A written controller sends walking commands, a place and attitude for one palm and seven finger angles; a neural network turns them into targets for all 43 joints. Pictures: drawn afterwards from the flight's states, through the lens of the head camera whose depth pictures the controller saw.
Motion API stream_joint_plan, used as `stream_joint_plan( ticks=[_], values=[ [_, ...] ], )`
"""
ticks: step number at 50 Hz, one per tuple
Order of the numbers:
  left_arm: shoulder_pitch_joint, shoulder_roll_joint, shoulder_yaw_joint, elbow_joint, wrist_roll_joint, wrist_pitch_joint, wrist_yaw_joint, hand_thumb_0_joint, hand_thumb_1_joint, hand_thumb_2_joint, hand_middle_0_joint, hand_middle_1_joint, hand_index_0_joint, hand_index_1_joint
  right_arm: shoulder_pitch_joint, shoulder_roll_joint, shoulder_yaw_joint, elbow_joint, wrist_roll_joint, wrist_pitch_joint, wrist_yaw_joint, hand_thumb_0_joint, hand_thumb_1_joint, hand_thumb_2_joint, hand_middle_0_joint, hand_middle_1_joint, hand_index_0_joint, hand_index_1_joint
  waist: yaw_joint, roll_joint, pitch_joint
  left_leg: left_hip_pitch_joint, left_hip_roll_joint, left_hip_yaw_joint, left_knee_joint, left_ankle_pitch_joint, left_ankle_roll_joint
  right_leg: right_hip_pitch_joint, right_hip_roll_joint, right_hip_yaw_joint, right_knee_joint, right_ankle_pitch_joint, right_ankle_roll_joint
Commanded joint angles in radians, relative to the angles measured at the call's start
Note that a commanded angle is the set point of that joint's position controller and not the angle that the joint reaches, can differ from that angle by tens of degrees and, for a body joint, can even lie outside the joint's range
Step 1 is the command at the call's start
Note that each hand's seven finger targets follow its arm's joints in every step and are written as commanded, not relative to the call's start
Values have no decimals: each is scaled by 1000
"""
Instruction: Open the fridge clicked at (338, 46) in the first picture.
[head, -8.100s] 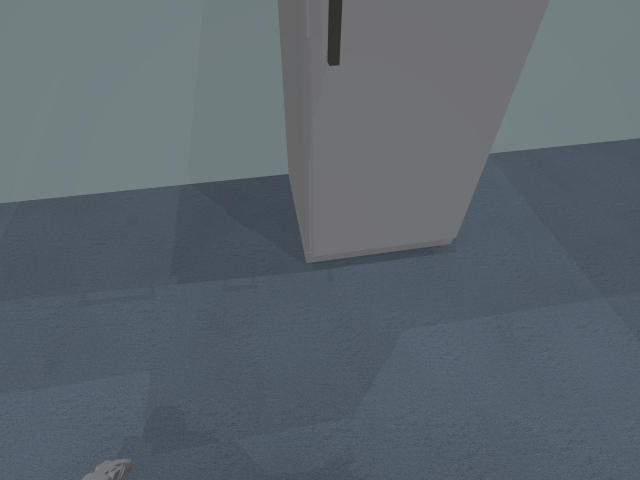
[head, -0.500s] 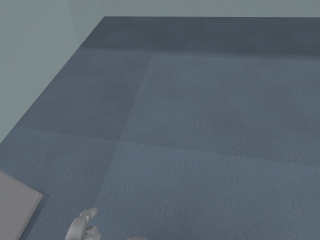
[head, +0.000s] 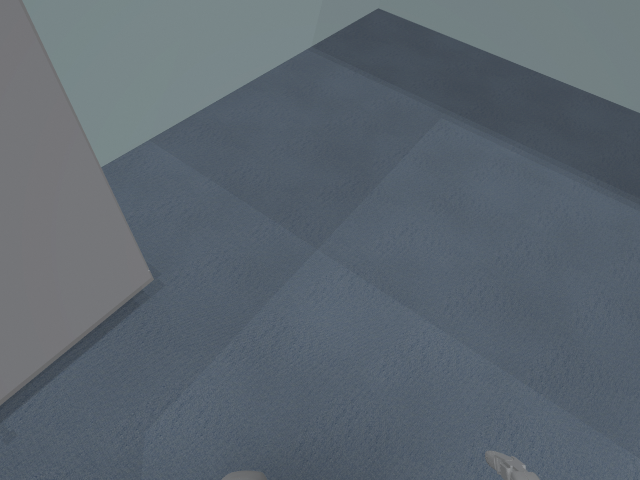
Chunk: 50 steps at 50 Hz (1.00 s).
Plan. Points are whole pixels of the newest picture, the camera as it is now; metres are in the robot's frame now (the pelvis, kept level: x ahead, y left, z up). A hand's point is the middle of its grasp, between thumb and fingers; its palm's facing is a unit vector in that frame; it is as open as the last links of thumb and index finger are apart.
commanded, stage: turn to face it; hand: left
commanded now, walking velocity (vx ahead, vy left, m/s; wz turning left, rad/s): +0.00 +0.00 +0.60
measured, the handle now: out of the picture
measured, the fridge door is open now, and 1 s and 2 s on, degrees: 0 0 0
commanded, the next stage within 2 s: take the last steps up to it in 1.68 s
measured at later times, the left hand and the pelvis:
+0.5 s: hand out of the picture +0.09 +0.23 -0.13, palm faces +0.26 -0.93 -0.25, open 7.4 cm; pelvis +0.00 +0.00 +0.02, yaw +17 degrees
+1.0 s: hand out of the picture -0.09 +0.15 -0.14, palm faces +0.59 -0.76 -0.27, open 7.4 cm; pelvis -0.01 -0.04 +0.02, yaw +37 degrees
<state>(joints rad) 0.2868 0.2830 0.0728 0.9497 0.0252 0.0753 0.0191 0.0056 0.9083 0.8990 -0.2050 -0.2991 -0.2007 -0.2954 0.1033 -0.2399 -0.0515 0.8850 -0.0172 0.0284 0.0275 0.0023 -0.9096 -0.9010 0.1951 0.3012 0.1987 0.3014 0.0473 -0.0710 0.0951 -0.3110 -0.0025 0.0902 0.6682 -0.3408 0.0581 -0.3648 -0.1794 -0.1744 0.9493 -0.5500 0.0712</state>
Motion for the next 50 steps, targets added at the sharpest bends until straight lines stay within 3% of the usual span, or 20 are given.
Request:
stream_joint_plan(
  ticks=[1,3,6,13,20,21,25,27,28,29,30,31,32,33,34,36,38,43,46,50],
  values=[
    [-103,82,19,-124,-5,-35,-5,0,900,900,-200,-300,-200,-300,76,-211,-51,-44,-2,-12,-38,0,-900,-900,200,300,200,300,-80,253,-109,177,281,-356,-339,452,84,-249,25,160,259,107,22],
    [-60,82,21,-95,-4,-38,-10,0,900,900,-200,-300,-200,-300,54,-193,-42,-49,4,-21,-38,0,-900,-900,200,300,200,300,-53,206,-111,190,223,-301,-341,512,51,-226,43,156,261,189,31],
    [-52,81,21,-87,-5,-39,-5,0,900,900,-200,-300,-200,-300,94,-186,-44,-39,7,-27,-39,0,-900,-900,200,300,200,300,-54,187,-149,238,206,-297,-336,583,50,-212,54,170,237,221,45],
    [-149,74,20,-126,-9,-39,6,0,900,900,-200,-300,-200,-300,161,-176,-53,-20,1,-21,-39,0,-900,-900,200,300,200,300,-77,192,-111,209,205,-438,-363,430,84,-215,75,205,150,212,56],
    [-245,58,10,-168,-17,-46,12,0,900,900,-200,-300,-200,-300,221,-172,-64,-3,-7,-14,-42,0,-900,-900,200,300,200,300,-107,195,-126,210,207,-585,-333,454,130,-167,120,222,-7,123,37],
    [-242,49,9,-171,-18,-47,12,0,900,900,-200,-300,-200,-300,219,-174,-64,0,-9,-12,-43,0,-900,-900,200,300,200,300,-102,196,-140,222,199,-593,-326,469,131,-155,130,224,-38,114,33],
    [-215,42,2,-171,-26,-52,17,0,900,900,-200,-300,-200,-300,209,-181,-71,-1,-10,-3,-42,0,-900,-900,200,300,200,300,-91,209,-165,167,172,-638,-302,512,121,-25,174,220,-185,108,10],
    [-160,44,4,-164,-31,-56,21,0,900,900,-200,-300,-200,-300,183,-177,-73,-8,-8,1,-38,0,-900,-900,200,300,200,300,-69,213,-181,119,142,-631,-281,514,96,85,193,213,-322,165,-3],
    [-128,52,6,-155,-33,-59,23,0,900,900,-200,-300,-200,-300,167,-176,-74,-11,-4,3,-35,0,-900,-900,200,300,200,300,-51,215,-181,59,119,-614,-264,457,72,171,192,206,-418,237,-7],
    [-95,69,11,-147,-32,-65,26,0,900,900,-200,-300,-200,-300,160,-161,-73,-13,2,5,-32,0,-900,-900,200,300,200,300,-32,183,-182,-30,82,-581,-235,342,32,293,171,210,-553,328,-14],
    [-71,129,22,-143,-23,-74,31,0,900,900,-200,-300,-200,-300,173,-115,-69,-15,13,6,-25,0,-900,-900,200,300,200,300,-24,32,-192,-191,21,-489,-111,110,-25,448,15,349,-666,303,-52],
    [-79,200,34,-158,-7,-77,37,0,900,900,-200,-300,-200,-300,187,-69,-62,-38,12,3,-29,0,-900,-900,200,300,200,300,-23,-214,-165,-355,-119,-258,135,-176,-100,461,-257,619,-716,291,-162],
    [-101,187,25,-172,-11,-69,36,0,900,900,-200,-300,-200,-300,176,-124,-76,-38,-4,10,-30,0,-900,-900,200,300,200,300,-34,-118,-136,-288,-86,-236,328,-222,-97,260,-320,590,-724,297,-226],
    [-174,154,14,-193,-11,-67,34,0,900,900,-200,-300,-200,-300,212,-120,-79,-26,-10,22,-20,0,-900,-900,200,300,200,300,-81,-48,-97,-254,-71,-233,450,-141,-98,150,-249,489,-737,217,-223],
    [-223,129,13,-195,-16,-70,30,0,900,900,-200,-300,-200,-300,224,-106,-79,2,-12,38,-15,0,-900,-900,200,300,200,300,-102,-97,-68,-242,-46,-216,514,-103,-107,90,-188,432,-755,173,-185],
    [-232,74,-5,-191,-18,-77,24,0,900,900,-200,-300,-200,-300,227,-103,-75,17,-13,42,-3,0,-900,-900,200,300,200,300,-115,-84,-5,-250,-12,-170,575,-11,-121,74,-110,288,-711,327,-151],
    [-166,69,-7,-167,-15,-88,22,0,900,900,-200,-300,-200,-300,212,-94,-67,14,-8,41,-1,0,-900,-900,200,300,200,300,-94,-103,-19,-284,-5,-151,581,18,-135,156,-98,219,-669,465,-152],
    [-40,102,6,-123,-5,-87,22,0,900,900,-200,-300,-200,-300,89,-89,-56,-16,-6,44,0,0,-900,-900,200,300,200,300,-36,-102,-31,-288,28,-110,459,-37,-152,255,-149,187,-628,591,-183],
    [10,123,11,-103,3,-83,19,0,900,900,-200,-300,-200,-300,21,-78,-44,-32,-1,37,1,0,-900,-900,200,300,200,300,-11,-122,-52,-234,29,-68,311,-91,-148,295,-165,153,-584,736,-189],
    [16,152,23,-92,7,-73,15,0,900,900,-200,-300,-200,-300,-4,-68,-30,-44,9,23,1,0,-900,-900,200,300,200,300,-3,-179,-82,-110,15,-7,117,-112,-122,291,-183,109,-515,824,-186]
  ],
)
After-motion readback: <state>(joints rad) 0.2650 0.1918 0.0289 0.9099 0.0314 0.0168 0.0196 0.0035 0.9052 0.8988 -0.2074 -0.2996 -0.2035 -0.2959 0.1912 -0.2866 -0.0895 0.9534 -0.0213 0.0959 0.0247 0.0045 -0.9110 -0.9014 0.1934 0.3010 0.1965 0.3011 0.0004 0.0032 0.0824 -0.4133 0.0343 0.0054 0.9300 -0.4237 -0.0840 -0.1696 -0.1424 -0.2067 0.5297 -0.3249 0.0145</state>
